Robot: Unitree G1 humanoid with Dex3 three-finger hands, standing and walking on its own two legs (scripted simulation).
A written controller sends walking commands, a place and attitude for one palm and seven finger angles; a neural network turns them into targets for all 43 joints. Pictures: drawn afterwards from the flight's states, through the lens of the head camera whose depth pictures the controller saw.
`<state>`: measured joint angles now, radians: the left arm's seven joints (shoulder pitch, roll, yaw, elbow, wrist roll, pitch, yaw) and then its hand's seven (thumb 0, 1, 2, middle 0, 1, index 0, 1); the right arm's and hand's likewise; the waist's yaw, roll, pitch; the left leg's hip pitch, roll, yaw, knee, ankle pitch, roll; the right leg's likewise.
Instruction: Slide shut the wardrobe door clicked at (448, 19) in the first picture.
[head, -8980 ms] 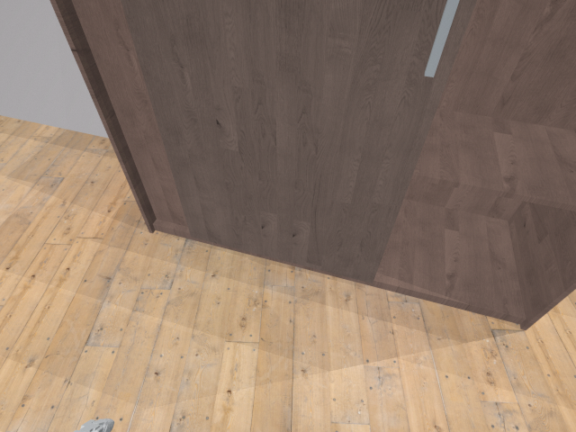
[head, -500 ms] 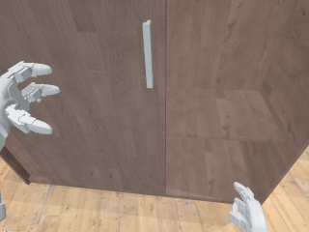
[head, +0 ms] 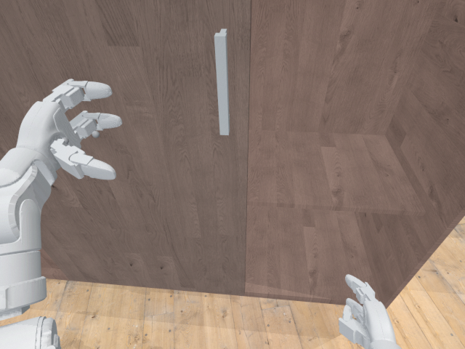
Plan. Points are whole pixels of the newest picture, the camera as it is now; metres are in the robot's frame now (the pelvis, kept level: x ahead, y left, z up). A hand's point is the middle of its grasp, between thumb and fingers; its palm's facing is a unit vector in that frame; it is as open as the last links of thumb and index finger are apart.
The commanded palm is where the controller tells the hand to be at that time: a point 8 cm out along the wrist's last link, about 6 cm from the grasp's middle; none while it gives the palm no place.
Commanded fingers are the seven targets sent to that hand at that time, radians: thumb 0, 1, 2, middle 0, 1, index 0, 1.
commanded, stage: move the hooked fingers beside the handle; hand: left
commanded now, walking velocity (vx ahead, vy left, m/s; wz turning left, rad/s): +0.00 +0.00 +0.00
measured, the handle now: (224, 85) +0.52 +0.08 +0.24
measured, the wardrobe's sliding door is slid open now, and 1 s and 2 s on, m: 0.57 0.57 0.57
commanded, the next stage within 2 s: none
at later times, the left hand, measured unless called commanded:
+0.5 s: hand (136, 117) +0.37 +0.20 +0.25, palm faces +0.04 -1.00 -0.02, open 14.0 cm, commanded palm +0.36 +0.25 +0.25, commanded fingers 0.00 -0.50 0.30 -0.30 -1.20 -0.30 -1.20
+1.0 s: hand (170, 97) +0.45 +0.16 +0.25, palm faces +0.05 -1.00 +0.01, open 14.0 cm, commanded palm +0.44 +0.21 +0.25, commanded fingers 0.00 -0.50 0.30 -0.30 -1.20 -0.30 -1.20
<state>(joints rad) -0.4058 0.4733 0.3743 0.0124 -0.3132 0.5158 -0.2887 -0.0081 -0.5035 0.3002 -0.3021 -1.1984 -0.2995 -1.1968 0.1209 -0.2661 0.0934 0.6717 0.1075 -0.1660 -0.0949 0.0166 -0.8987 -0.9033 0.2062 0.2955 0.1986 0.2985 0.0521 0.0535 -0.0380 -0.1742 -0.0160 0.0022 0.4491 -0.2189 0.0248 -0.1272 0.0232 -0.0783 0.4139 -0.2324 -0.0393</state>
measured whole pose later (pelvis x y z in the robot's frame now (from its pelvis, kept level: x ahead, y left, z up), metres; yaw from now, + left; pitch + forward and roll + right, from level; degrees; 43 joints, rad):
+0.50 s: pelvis +0.00 +0.00 +0.00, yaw -1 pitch -2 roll +0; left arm -0.58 0.40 0.27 0.20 -0.25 0.52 -0.16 -0.01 -0.50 0.30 -0.30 -1.20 -0.30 -1.20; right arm 0.14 -0.27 0.08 0.70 0.10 -0.12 -0.10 0.02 -0.90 -0.90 0.21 0.30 0.20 0.30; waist 0.03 0.04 -0.05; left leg -0.17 -0.01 0.01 0.42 -0.21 0.02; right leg -0.12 0.03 -0.07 0.38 -0.22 -0.04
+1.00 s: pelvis +0.00 -0.01 +0.00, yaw -2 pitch +0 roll -1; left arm -0.86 0.42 0.26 0.63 -0.19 0.37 -0.11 -0.01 -0.50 0.30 -0.30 -1.20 -0.30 -1.20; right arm 0.24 -0.28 0.04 0.75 0.09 -0.12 -0.09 0.01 -0.90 -0.90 0.21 0.30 0.20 0.30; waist -0.04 0.03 -0.03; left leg -0.21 0.01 0.02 0.40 -0.19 0.01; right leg -0.17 0.05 -0.06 0.34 -0.19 -0.06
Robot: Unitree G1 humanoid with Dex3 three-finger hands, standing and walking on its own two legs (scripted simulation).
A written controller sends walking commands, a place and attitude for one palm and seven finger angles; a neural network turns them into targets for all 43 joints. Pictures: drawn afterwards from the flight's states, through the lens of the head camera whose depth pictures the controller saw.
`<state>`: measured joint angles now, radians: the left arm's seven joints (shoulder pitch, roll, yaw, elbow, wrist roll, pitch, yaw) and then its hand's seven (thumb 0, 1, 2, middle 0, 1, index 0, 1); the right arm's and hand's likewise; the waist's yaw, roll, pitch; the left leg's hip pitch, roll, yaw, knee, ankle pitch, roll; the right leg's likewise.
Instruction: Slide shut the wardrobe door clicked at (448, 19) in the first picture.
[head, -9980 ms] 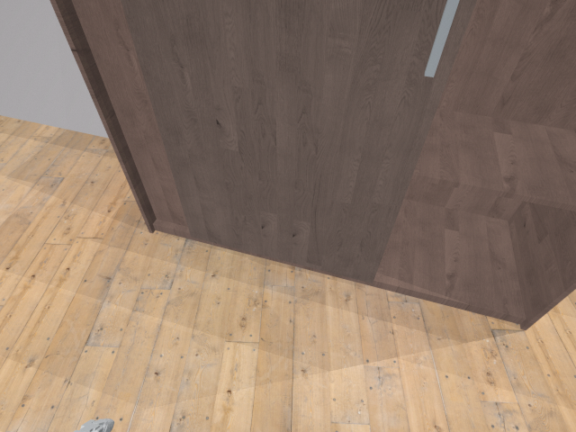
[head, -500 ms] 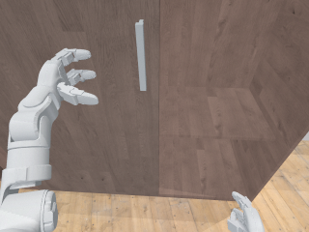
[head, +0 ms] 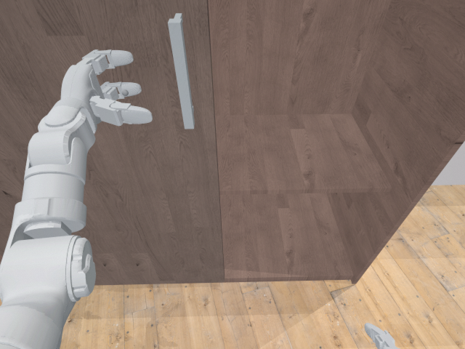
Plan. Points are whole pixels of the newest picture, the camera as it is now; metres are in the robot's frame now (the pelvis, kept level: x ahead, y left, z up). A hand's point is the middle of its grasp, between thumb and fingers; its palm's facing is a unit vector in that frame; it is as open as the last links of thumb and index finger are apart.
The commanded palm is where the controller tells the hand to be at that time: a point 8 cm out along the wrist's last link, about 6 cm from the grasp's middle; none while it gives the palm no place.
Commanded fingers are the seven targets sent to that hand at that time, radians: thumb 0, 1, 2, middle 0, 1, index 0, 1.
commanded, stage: move the hooked fingers beside the handle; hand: left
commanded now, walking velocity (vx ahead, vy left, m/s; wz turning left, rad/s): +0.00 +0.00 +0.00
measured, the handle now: (184, 75) +0.51 +0.10 +0.24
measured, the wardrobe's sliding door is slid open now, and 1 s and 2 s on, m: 0.57 0.57 0.57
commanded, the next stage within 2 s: none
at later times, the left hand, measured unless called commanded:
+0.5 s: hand (132, 84) +0.47 +0.18 +0.24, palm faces +0.06 -1.00 +0.01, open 13.4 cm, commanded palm +0.46 +0.23 +0.24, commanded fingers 0.00 -0.50 0.30 -0.30 -1.20 -0.30 -1.20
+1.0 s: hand (133, 84) +0.47 +0.18 +0.24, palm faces +0.09 -1.00 +0.00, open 13.3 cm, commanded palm +0.48 +0.22 +0.23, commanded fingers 0.00 -0.50 0.30 -0.30 -1.20 -0.30 -1.20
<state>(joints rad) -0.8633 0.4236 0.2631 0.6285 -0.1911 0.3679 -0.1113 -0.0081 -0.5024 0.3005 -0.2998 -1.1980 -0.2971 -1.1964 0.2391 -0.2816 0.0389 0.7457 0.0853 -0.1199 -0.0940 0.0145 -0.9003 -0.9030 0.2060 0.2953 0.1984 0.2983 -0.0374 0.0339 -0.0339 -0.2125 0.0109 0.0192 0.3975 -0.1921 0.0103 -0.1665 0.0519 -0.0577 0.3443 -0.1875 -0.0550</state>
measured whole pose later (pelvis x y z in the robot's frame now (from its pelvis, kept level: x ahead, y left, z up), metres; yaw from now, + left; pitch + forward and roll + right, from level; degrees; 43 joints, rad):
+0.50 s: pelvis +0.00 +0.01 +0.00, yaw +0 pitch +3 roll -1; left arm -1.02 0.43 0.27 0.88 -0.14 0.24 -0.11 -0.01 -0.50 0.30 -0.37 -1.24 -0.40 -1.24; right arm 0.33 -0.28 0.02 0.76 0.07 -0.14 -0.07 0.01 -0.90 -0.90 0.21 0.30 0.20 0.30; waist -0.07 0.03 -0.05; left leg -0.27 0.01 0.02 0.42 -0.20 0.02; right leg -0.22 0.05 -0.06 0.35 -0.18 -0.04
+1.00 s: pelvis -0.03 +0.02 -0.01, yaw +2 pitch +5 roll -1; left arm -1.22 0.44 0.22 1.14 -0.12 0.09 -0.05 -0.01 -0.50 0.30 -0.42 -1.25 -0.43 -1.25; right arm 0.39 -0.28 0.02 0.81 0.06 -0.22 -0.05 0.01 -0.90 -0.90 0.21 0.30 0.20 0.30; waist -0.09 0.02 -0.03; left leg -0.40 -0.01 0.00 0.47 -0.17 0.03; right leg -0.34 0.03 -0.08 0.41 -0.17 -0.03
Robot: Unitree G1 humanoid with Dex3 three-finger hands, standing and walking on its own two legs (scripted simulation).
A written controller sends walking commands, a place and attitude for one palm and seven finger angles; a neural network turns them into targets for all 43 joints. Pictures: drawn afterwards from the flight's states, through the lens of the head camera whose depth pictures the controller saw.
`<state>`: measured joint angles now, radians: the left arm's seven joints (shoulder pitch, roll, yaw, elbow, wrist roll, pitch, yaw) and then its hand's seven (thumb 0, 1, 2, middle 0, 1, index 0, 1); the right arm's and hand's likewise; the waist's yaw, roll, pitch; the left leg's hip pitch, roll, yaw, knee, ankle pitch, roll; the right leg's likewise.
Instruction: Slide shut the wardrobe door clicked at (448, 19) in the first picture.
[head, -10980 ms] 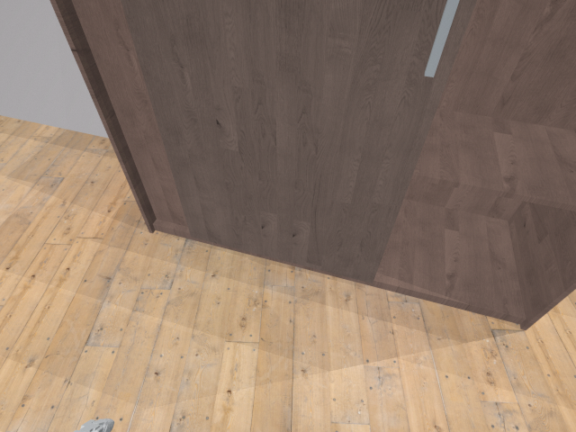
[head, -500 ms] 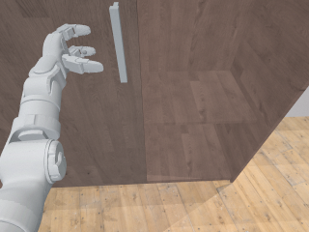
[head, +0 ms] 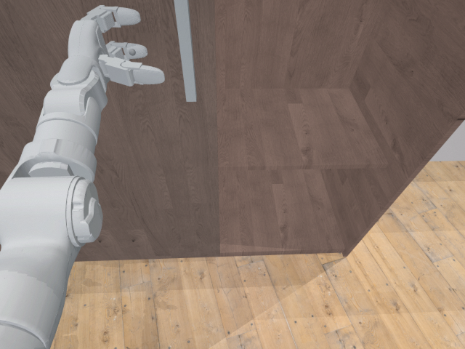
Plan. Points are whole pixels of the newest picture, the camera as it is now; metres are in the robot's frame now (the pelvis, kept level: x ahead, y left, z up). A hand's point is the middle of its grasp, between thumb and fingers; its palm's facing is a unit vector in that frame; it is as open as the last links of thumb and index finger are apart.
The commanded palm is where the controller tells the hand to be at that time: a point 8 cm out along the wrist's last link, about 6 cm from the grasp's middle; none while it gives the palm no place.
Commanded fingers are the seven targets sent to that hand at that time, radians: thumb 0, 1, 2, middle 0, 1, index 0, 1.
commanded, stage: move the hooked fingers beside the handle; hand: left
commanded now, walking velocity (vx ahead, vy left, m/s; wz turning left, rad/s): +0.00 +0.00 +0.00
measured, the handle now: (187, 43) +0.55 +0.07 +0.24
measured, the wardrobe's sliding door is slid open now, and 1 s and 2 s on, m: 0.57 0.57 0.57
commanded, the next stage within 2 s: none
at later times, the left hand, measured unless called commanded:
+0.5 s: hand (132, 52) +0.51 +0.15 +0.25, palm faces +0.06 -1.00 +0.00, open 13.3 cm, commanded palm +0.53 +0.19 +0.23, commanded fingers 0.00 -0.50 0.30 -0.30 -1.20 -0.30 -1.20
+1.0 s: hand (133, 52) +0.51 +0.15 +0.25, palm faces +0.07 -1.00 -0.01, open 13.3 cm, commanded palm +0.52 +0.18 +0.23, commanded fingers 0.00 -0.50 0.30 -0.30 -1.20 -0.30 -1.20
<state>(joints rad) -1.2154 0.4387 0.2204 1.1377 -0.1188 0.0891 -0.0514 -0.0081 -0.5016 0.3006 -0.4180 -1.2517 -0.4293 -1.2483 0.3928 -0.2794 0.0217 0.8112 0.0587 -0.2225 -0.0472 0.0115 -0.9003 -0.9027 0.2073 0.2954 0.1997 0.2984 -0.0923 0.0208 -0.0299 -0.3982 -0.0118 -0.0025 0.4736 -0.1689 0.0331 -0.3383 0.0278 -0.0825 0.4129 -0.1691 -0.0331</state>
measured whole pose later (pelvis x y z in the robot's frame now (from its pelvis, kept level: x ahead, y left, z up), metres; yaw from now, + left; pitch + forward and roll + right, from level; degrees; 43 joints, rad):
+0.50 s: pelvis -0.02 +0.00 -0.01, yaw +0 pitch +8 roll -2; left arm -1.29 0.52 0.22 1.21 -0.12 0.08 -0.06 -0.01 -0.50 0.30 -0.40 -1.26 -0.42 -1.26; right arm 0.44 -0.31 0.01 0.81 0.06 -0.25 -0.04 0.01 -0.90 -0.90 0.21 0.30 0.20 0.30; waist -0.14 0.03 -0.04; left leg -0.52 0.00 -0.01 0.55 -0.20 0.03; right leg -0.45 0.05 -0.05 0.47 -0.17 -0.03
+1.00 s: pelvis -0.02 +0.01 -0.01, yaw +2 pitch +8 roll -2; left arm -1.32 0.44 0.19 1.21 -0.12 0.10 -0.01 -0.01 -0.50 0.30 -0.40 -1.26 -0.41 -1.27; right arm 0.43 -0.29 0.01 0.82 0.05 -0.25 -0.02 0.01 -0.90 -0.90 0.21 0.30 0.20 0.30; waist -0.13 0.03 -0.05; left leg -0.53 -0.02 -0.02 0.58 -0.18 0.04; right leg -0.46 0.04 -0.06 0.51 -0.19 -0.03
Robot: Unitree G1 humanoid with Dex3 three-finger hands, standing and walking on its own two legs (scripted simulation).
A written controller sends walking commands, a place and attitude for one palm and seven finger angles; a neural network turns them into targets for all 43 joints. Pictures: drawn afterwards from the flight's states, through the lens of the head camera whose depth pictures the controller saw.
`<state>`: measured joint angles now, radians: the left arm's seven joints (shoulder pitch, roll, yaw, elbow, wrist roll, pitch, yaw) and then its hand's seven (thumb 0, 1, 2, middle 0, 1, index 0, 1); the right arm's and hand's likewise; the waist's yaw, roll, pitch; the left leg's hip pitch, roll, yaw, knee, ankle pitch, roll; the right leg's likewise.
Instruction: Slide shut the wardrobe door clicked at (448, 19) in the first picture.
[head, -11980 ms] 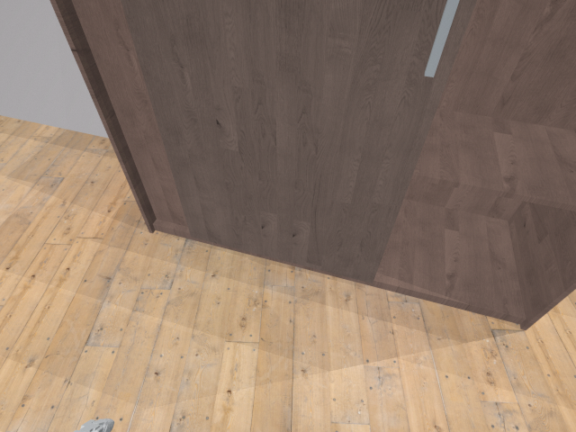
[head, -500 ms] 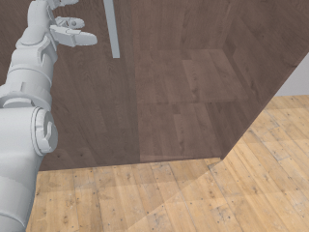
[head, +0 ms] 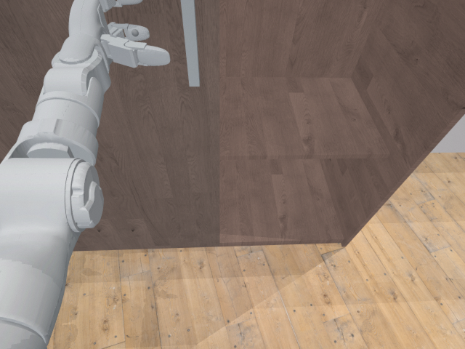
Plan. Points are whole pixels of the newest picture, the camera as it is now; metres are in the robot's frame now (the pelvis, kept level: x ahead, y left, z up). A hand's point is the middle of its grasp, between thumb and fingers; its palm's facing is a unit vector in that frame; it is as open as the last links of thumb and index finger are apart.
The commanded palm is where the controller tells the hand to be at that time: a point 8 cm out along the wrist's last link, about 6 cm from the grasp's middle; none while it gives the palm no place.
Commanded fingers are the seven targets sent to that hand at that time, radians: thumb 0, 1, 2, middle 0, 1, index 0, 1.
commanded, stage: move the hooked fingers beside the handle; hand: left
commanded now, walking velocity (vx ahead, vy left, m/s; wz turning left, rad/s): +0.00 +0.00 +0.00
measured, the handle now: (190, 24) +0.56 +0.04 +0.25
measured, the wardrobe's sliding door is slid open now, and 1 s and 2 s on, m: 0.57 0.57 0.57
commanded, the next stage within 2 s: feel for the door with the fingertips in 1.64 s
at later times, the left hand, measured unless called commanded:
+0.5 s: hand (135, 33) +0.53 +0.12 +0.26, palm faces +0.04 -1.00 -0.01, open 13.3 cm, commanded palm +0.53 +0.15 +0.24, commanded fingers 0.00 -0.50 0.30 -0.30 -1.20 -0.30 -1.20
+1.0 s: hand (137, 34) +0.53 +0.12 +0.26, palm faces +0.04 -1.00 -0.03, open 13.5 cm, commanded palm +0.52 +0.14 +0.24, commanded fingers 0.00 -0.50 0.30 -0.30 -1.20 -0.30 -1.20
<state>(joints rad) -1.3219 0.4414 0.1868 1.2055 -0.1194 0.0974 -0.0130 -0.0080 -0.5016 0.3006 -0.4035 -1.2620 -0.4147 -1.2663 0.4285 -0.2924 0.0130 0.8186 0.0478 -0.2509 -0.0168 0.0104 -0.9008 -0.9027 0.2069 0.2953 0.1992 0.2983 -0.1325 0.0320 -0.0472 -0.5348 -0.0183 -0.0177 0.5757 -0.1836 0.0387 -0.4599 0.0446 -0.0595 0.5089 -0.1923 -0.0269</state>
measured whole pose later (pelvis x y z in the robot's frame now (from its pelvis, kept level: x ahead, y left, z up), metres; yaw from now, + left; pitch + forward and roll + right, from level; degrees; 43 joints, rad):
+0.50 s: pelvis +0.01 +0.01 +0.00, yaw +1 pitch +7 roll -2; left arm -1.30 0.37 0.15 1.18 -0.13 0.08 0.01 -0.01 -0.50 0.30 -0.40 -1.27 -0.41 -1.27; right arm 0.39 -0.28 0.02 0.82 0.04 -0.26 -0.02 0.01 -0.90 -0.90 0.21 0.30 0.20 0.30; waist -0.10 0.02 -0.05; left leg -0.49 -0.04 -0.02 0.55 -0.19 0.05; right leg -0.42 0.03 -0.06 0.50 -0.21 -0.02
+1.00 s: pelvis +0.02 +0.00 +0.01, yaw +1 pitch +6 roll -1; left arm -1.23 0.35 0.13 1.13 -0.15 0.07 0.01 -0.01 -0.50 0.30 -0.37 -1.30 -0.36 -1.29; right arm 0.39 -0.27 0.02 0.84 0.05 -0.28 -0.02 0.01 -0.90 -0.90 0.21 0.30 0.20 0.30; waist -0.07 0.03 -0.04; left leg -0.43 -0.03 -0.03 0.53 -0.20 0.04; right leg -0.36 0.03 -0.06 0.48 -0.22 -0.03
